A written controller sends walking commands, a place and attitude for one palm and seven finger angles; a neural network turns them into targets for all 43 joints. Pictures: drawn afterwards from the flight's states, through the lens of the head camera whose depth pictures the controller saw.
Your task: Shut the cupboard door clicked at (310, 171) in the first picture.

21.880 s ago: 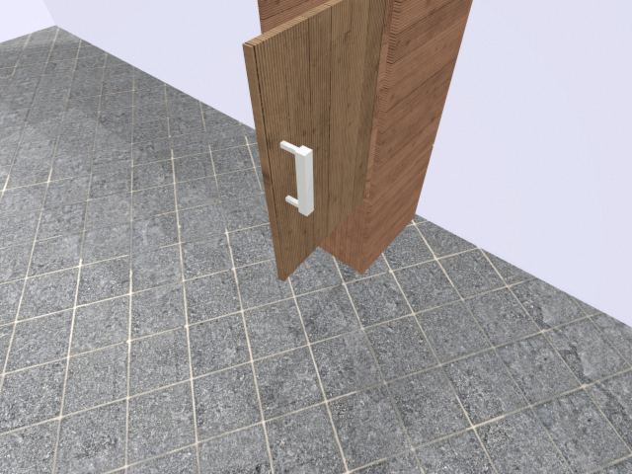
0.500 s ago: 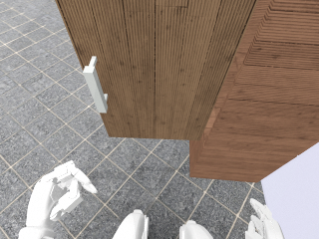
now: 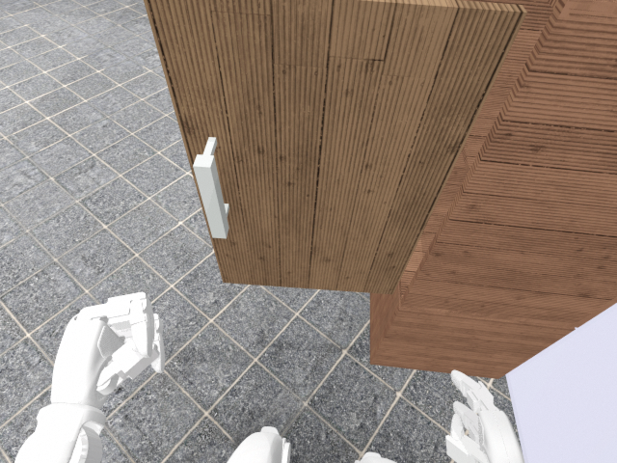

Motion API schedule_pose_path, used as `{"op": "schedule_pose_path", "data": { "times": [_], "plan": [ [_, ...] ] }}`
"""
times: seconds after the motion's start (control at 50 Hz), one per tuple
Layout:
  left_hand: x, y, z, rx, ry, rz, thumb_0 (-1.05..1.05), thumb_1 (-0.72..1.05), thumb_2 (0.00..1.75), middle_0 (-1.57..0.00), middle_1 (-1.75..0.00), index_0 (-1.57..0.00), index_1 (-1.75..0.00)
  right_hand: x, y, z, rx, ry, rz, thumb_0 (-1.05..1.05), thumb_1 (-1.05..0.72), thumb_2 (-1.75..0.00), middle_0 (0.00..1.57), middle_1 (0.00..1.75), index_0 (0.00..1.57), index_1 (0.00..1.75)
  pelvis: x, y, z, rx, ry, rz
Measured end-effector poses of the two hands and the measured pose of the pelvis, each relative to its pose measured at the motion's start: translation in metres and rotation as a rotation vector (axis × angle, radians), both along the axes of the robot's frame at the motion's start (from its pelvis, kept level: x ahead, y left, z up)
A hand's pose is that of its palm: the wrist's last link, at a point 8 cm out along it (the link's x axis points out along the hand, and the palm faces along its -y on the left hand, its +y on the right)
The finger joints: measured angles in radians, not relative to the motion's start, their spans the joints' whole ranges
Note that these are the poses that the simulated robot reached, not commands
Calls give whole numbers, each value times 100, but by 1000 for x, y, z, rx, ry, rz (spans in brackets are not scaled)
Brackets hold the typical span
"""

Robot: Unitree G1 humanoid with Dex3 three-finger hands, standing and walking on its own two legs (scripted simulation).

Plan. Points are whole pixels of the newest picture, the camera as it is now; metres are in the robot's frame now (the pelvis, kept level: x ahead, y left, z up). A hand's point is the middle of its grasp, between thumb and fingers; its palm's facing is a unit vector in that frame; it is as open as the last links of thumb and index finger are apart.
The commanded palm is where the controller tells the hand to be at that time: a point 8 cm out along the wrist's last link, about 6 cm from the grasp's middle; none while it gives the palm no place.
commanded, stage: raise the hand and make a fist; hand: left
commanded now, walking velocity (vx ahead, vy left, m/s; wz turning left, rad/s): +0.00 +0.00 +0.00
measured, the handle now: (216, 190) +0.47 +0.18 +0.06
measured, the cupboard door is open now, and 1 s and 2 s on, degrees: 93 93 93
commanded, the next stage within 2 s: bring the fist close to the handle in 0.38 s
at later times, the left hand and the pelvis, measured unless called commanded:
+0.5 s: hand (192, 359) +0.22 +0.15 +0.05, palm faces +0.01 -1.00 -0.02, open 3.1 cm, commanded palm +0.21 +0.22 +0.07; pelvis +0.00 -0.02 +0.00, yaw +0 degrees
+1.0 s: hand (205, 292) +0.30 +0.16 +0.07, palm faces +0.04 -1.00 -0.01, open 3.1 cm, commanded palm +0.28 +0.21 +0.07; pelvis +0.00 -0.02 +0.00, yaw -1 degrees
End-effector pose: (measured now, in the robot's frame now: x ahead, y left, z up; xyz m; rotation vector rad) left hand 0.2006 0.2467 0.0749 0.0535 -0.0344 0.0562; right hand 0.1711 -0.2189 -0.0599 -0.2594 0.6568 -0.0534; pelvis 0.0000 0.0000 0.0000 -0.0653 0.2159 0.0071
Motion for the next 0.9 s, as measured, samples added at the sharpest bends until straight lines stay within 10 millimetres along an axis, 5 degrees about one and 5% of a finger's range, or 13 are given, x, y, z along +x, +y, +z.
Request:
{"op": "schedule_pose_path", "data": {
  "times": [0.18,0.36,0.54,0.68,0.9],
  "plan": [
    [6,-16,-24,-51,142,-49,1,90,90,-129,-150,-129,-150,-12,-20,-4,-2,41,-52,1,-91,-90,20,30,21,30,5,-7,3,14,8,-9],
    [7,-23,-3,-12,-6,-6,2,90,90,-130,-150,-130,-150,-7,-33,-10,0,33,-47,1,-91,-90,20,30,21,30,4,-19,-3,22,9,-9],
    [0,-39,-18,-28,103,-40,1,90,90,-130,-150,-130,-150,-3,-36,-10,30,9,-52,1,-91,-90,20,30,21,30,2,-27,-2,34,3,-13],
    [25,-25,-10,-6,-21,11,2,89,90,-130,-150,-130,-150,-5,-42,-22,17,38,-44,1,-91,-90,20,30,21,30,-3,-33,-9,30,15,-8],
    [62,-40,-10,-45,51,-57,1,89,90,-130,-150,-130,-150,-24,-46,-19,21,85,-104,1,-91,-90,20,29,21,30,1,-27,1,40,8,-25]
  ]
}}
